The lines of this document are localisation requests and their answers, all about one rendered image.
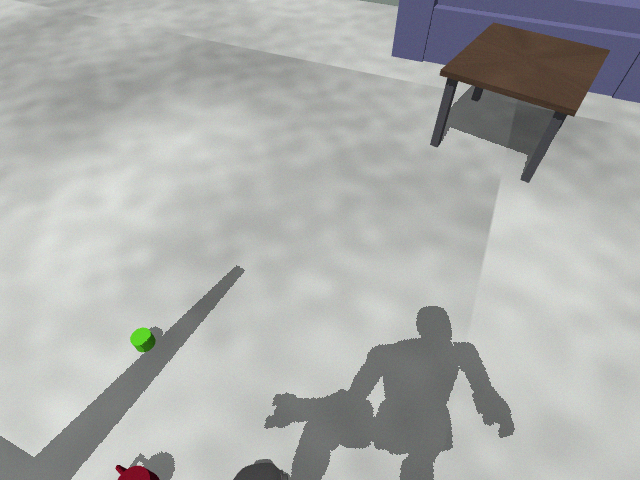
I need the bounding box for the sofa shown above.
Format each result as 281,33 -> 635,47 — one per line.
392,0 -> 640,103

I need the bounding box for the coffee table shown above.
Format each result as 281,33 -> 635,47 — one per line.
430,22 -> 610,183

